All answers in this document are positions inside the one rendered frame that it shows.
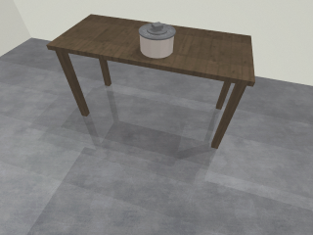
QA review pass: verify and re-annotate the table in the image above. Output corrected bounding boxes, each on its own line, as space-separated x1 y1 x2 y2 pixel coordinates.
46 14 255 149

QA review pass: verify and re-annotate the lid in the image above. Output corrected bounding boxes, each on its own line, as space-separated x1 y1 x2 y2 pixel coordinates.
138 23 176 41

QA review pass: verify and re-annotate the knob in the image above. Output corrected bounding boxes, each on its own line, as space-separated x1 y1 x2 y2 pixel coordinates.
151 22 163 30

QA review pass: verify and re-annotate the pot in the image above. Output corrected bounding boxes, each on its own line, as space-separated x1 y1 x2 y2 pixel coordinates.
140 35 174 59

